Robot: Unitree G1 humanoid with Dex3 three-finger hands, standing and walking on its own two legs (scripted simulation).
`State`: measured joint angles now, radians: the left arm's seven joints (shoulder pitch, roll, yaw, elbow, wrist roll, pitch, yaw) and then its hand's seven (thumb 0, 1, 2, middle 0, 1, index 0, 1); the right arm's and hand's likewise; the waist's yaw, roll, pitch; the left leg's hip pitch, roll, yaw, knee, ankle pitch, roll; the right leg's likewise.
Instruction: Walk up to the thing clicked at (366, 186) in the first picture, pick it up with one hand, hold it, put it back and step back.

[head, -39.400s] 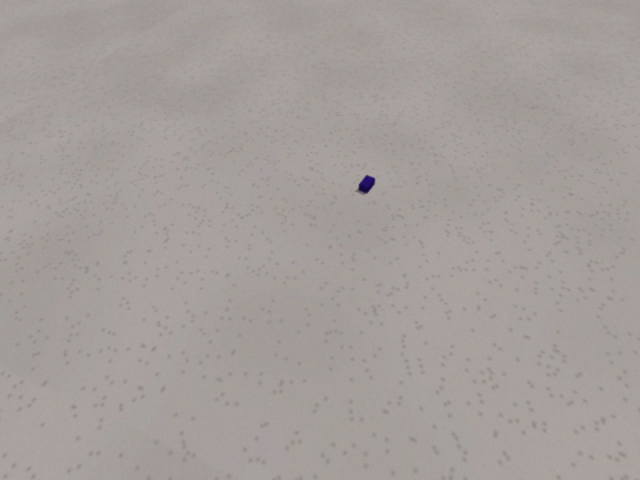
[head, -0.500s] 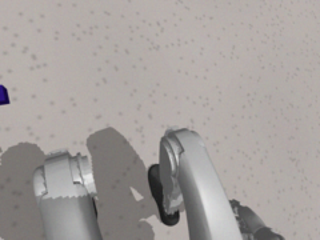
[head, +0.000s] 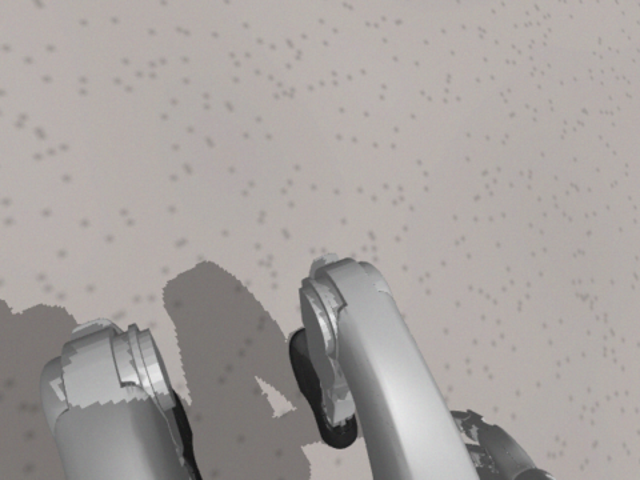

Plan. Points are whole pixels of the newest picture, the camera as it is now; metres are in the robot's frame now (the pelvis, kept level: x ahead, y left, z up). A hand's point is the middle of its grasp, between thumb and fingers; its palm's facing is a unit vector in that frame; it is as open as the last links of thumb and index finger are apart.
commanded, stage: approach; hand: left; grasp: from above
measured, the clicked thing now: out of the picture +0.48 +0.38 -0.30
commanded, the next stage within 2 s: close in in 0.04 s
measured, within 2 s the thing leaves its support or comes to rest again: neither
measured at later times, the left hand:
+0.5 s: hand out of the picture +0.46 +0.37 -0.21, palm faces -0.45 -0.13 -0.88, open 12.9 cm
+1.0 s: hand out of the picture +0.46 +0.36 -0.24, palm faces -0.47 -0.12 -0.87, open 12.8 cm
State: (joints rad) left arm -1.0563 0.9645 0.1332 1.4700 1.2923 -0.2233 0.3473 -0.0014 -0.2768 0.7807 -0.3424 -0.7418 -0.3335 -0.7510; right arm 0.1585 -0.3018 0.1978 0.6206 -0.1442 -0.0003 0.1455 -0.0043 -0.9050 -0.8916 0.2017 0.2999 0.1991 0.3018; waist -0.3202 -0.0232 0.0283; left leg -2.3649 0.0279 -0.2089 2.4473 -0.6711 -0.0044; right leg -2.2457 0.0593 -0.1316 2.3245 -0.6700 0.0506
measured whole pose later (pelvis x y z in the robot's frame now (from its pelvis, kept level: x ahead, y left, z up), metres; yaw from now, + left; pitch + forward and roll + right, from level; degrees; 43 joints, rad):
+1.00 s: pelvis +0.00 +0.00 -0.02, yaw -3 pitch +29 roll -14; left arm -1.07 1.12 0.13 1.65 1.30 -0.27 0.46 0.00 -0.28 0.78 -0.33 -0.72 -0.31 -0.74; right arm 0.11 -0.32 0.31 0.60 -0.21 -0.11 0.16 0.00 -0.90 -0.90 0.20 0.30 0.20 0.30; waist -0.36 -0.13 0.16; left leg -2.36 0.03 -0.26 2.53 -0.70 0.00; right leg -2.23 0.08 -0.17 2.36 -0.67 0.06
